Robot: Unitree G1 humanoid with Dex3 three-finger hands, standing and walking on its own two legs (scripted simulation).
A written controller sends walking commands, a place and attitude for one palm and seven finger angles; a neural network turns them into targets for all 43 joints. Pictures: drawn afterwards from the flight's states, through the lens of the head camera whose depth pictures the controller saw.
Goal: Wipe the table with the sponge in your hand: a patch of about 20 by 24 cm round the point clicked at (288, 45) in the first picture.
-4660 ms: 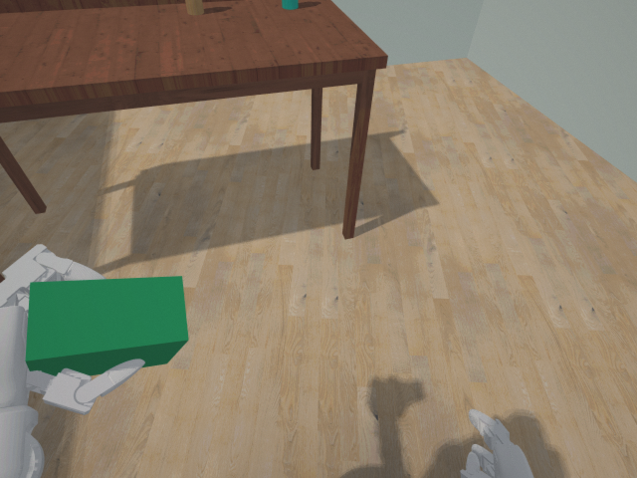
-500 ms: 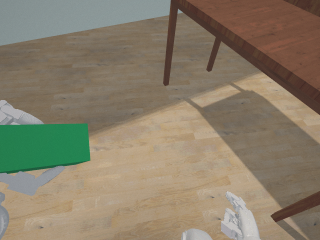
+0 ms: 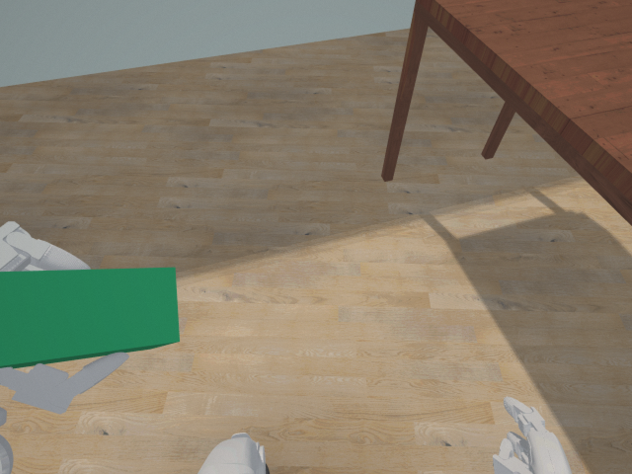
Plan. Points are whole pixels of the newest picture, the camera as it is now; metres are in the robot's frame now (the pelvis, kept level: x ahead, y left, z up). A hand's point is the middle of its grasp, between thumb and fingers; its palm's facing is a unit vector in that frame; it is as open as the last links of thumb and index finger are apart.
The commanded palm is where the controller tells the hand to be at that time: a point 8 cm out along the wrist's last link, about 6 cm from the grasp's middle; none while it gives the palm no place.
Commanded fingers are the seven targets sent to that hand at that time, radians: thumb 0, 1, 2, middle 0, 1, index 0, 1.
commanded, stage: walk to a spot facing it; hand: left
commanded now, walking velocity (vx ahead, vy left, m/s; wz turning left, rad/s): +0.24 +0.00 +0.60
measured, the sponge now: (114, 316) +0.23 +0.19 +0.16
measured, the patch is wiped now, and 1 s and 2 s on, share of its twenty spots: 0.00 0.00 0.00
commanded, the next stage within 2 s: none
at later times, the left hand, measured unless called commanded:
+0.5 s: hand (65, 291) +0.24 +0.23 +0.18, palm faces +0.63 -0.62 -0.47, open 10.3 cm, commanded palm +0.18 +0.26 +0.17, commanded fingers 0.00 0.10 1.30 -1.20 -1.60 -1.20 -1.60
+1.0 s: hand (43, 354) +0.19 +0.23 +0.17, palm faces +0.73 -0.51 -0.45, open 10.3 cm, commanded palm +0.11 +0.24 +0.17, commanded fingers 0.00 0.10 1.30 -1.20 -1.60 -1.20 -1.60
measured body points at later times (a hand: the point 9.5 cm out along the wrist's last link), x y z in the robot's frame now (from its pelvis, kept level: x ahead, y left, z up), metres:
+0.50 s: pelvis +0.10 -0.05 -0.02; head +0.14 -0.07 +0.43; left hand +0.20 +0.26 +0.20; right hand +0.32 -0.19 -0.14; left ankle +0.08 +0.11 -0.70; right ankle +0.15 -0.15 -0.74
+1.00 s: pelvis +0.13 -0.08 -0.01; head +0.16 -0.05 +0.44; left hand +0.14 +0.25 +0.20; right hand +0.39 -0.17 -0.09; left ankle +0.10 +0.06 -0.74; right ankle +0.21 -0.19 -0.69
